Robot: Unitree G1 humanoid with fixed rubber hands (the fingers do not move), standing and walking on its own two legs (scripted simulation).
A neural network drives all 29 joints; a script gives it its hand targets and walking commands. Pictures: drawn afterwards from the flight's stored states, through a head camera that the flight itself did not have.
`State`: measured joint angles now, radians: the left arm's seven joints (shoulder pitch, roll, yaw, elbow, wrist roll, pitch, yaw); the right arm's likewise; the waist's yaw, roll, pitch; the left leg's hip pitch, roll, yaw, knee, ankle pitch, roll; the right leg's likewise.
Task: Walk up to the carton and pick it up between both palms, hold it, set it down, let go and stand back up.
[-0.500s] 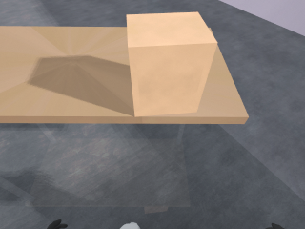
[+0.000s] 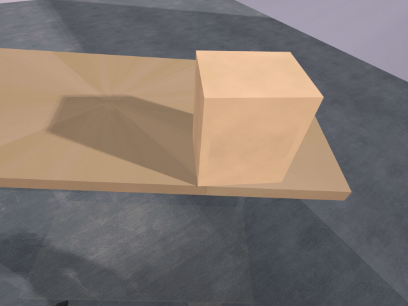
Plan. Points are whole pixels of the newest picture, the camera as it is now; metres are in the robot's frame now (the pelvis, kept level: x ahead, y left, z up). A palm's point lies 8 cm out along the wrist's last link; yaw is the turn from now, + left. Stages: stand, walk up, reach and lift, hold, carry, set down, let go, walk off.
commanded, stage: walk up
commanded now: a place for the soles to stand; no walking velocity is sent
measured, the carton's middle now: (242, 121) +0.55 -0.07 +0.06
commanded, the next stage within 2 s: none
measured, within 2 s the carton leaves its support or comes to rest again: neither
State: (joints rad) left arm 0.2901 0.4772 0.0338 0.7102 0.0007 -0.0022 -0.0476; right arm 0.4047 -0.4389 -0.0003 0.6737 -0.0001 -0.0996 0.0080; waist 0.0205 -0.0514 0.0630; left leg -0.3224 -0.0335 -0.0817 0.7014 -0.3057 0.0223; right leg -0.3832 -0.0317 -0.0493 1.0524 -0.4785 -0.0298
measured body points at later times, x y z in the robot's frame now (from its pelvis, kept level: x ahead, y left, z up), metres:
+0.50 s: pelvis +0.09 -0.11 +0.00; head +0.12 -0.13 +0.45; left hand +0.17 +0.21 -0.08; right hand +0.16 -0.43 -0.11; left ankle +0.09 +0.07 -0.65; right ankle +0.12 -0.15 -0.72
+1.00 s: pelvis +0.05 -0.17 -0.02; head +0.08 -0.20 +0.43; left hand +0.17 +0.14 -0.10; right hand +0.15 -0.49 -0.13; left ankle +0.17 -0.03 -0.72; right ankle +0.02 -0.29 -0.73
